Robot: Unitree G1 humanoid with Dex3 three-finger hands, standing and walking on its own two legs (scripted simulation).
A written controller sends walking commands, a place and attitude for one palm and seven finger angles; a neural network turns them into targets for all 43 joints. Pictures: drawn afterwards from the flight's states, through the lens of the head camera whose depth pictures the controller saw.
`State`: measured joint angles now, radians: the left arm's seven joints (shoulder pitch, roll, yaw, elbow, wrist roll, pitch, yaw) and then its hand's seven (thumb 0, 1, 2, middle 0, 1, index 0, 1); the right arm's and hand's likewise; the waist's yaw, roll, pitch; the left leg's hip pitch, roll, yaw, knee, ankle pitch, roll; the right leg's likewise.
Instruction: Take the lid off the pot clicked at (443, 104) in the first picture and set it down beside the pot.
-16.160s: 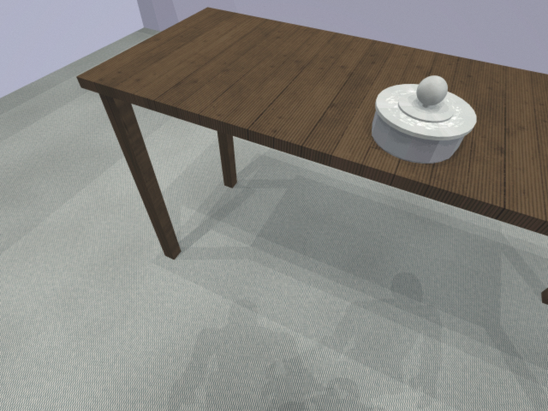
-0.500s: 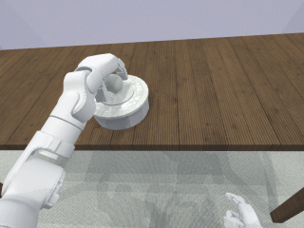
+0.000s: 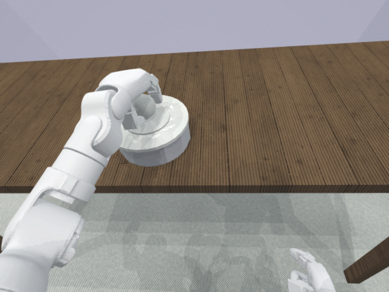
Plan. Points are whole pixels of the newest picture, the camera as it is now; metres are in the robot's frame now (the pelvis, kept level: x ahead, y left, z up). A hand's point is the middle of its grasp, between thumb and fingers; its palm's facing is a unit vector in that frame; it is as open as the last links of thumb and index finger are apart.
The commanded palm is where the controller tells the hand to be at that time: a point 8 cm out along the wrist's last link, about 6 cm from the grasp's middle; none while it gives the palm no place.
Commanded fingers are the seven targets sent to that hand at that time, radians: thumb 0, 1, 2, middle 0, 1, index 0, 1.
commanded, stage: close the fingers and squeeze the knob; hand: left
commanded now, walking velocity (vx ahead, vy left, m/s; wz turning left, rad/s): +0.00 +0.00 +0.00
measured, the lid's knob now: (143, 106) +0.45 +0.12 +0.17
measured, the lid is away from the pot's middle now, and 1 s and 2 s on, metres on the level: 0.00 0.01 0.01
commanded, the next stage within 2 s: lift the lid straight up in 0.28 s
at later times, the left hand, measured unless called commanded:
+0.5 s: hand (135, 111) +0.42 +0.12 +0.19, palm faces -0.21 -0.10 -0.97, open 8.4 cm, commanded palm +0.39 +0.13 +0.26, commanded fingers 0.00 0.42 1.28 -0.97 -0.81 -0.88 -0.75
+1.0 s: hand (132, 98) +0.41 +0.12 +0.22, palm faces -0.19 -0.05 -0.98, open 8.4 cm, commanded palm +0.39 +0.13 +0.30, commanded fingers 0.00 0.43 1.28 -0.97 -0.81 -0.88 -0.75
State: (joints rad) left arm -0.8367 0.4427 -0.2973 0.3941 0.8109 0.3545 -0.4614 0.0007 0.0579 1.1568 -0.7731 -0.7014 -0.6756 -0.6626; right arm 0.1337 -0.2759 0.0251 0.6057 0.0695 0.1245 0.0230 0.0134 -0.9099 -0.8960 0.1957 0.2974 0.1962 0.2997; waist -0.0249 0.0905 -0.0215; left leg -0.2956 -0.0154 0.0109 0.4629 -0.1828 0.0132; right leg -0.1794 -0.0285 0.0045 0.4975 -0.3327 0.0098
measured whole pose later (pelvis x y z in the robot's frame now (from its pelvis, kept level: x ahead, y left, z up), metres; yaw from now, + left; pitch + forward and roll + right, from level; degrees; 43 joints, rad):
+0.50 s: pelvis +0.00 +0.00 +0.00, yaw +0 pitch +1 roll +1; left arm -0.83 0.45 -0.30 0.36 0.80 0.35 -0.47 -0.01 0.07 1.15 -0.77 -0.71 -0.67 -0.66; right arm 0.12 -0.28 0.02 0.60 0.07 0.12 0.02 0.01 -0.91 -0.90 0.20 0.30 0.20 0.30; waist -0.02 0.09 -0.01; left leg -0.29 -0.02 0.01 0.46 -0.18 0.01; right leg -0.17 -0.03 0.00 0.49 -0.33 0.01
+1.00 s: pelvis +0.00 +0.00 +0.00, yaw +1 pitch +0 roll +1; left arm -0.92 0.47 -0.33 0.38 0.79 0.34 -0.52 -0.01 0.05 1.12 -0.80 -0.70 -0.70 -0.65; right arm 0.12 -0.27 0.02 0.63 0.06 0.07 0.02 0.01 -0.91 -0.90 0.20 0.30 0.20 0.30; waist -0.01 0.11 -0.01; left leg -0.27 -0.02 0.00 0.43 -0.16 0.01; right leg -0.15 -0.03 0.00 0.47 -0.32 0.01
